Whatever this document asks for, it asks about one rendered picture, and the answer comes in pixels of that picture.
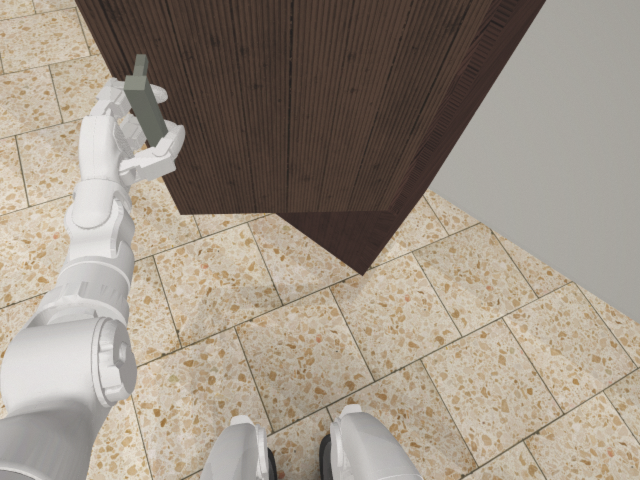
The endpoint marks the robot right thigh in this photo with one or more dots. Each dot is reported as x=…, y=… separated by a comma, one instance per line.
x=363, y=444

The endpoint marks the robot left hand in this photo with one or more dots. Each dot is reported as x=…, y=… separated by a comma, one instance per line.
x=103, y=144

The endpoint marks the left robot upper arm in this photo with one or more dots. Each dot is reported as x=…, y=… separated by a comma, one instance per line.
x=61, y=381

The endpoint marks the left robot forearm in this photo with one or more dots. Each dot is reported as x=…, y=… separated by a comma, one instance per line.
x=96, y=276

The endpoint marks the right robot shin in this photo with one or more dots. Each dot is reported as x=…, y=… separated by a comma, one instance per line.
x=336, y=472

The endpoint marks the handle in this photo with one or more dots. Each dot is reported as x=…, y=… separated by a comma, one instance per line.
x=143, y=102

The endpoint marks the cupboard door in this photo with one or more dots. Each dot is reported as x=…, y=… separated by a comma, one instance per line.
x=290, y=105

